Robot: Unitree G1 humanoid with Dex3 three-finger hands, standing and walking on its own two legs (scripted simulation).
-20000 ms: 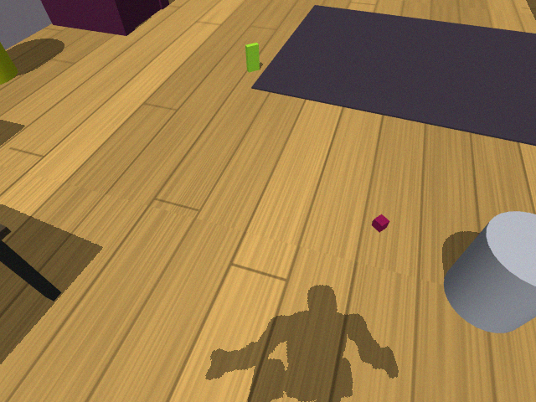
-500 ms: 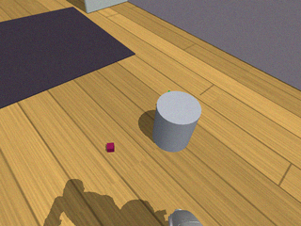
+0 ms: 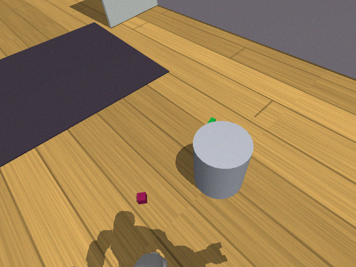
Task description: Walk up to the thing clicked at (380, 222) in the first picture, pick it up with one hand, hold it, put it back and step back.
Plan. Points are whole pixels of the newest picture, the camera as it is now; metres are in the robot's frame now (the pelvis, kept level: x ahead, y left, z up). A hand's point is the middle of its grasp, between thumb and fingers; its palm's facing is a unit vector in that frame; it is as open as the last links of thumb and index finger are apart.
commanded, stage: walk up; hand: left
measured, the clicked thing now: (142, 198) +0.59 +0.29 -0.75
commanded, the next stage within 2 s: none
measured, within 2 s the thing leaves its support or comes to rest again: neither
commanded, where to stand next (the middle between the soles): +0.22 +0.03 m, yaw +3 degrees
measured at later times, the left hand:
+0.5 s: hand out of the picture +0.15 +0.31 -0.17, palm faces -0.04 -0.94 -0.34, open 7.4 cm
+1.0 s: hand (93, 237) +0.23 +0.27 -0.15, palm faces -0.01 -0.95 -0.32, open 7.4 cm
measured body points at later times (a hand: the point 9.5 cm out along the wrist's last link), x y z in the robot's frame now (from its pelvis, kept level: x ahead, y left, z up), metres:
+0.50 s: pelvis +0.10 +0.04 -0.01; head +0.13 +0.06 +0.44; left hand +0.15 +0.36 -0.14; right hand +0.17 -0.28 -0.11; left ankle +0.15 +0.15 -0.74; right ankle +0.15 -0.12 -0.71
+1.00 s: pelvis +0.12 +0.02 +0.00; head +0.13 +0.03 +0.45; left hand +0.23 +0.32 -0.13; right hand +0.18 -0.28 -0.13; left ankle +0.15 +0.15 -0.74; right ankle +0.16 -0.11 -0.74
